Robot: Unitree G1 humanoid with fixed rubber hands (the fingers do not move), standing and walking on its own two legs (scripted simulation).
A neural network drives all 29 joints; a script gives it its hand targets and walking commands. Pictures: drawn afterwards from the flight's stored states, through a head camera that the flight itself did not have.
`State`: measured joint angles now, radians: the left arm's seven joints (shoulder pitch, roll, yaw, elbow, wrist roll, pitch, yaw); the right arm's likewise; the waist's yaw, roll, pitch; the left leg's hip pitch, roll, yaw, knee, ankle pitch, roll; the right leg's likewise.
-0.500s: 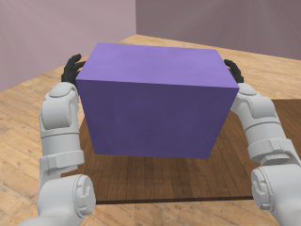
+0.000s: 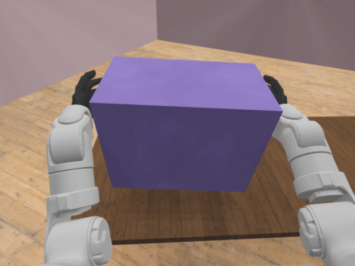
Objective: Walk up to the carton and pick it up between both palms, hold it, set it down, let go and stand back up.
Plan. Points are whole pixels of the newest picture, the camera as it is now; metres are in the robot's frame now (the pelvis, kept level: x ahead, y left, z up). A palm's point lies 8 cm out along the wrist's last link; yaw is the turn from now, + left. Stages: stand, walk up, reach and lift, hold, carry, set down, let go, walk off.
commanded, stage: hold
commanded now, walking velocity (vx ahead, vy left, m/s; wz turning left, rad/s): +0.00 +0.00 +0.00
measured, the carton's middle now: (182, 126) +0.37 +0.00 +0.19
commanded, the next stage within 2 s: none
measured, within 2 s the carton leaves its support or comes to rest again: neither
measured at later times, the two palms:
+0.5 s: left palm (78, 103) +0.35 +0.20 +0.26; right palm (275, 103) +0.36 -0.20 +0.25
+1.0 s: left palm (80, 108) +0.35 +0.20 +0.25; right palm (274, 107) +0.36 -0.20 +0.25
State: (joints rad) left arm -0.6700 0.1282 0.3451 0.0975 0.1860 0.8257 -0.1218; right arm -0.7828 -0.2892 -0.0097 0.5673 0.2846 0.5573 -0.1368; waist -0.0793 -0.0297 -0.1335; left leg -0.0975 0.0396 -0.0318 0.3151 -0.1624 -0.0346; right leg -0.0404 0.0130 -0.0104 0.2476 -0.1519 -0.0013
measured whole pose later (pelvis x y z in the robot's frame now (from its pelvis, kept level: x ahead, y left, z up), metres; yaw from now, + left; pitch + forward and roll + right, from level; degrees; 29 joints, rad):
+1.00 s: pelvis +0.00 +0.00 +0.00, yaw +0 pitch -3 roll -1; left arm -0.70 0.14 0.35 0.14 0.18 0.82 -0.12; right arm -0.81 -0.28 -0.02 0.60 0.27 0.56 -0.13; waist -0.07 -0.04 -0.14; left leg -0.11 0.04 -0.03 0.32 -0.16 -0.04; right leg -0.05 0.01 -0.01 0.26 -0.15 0.00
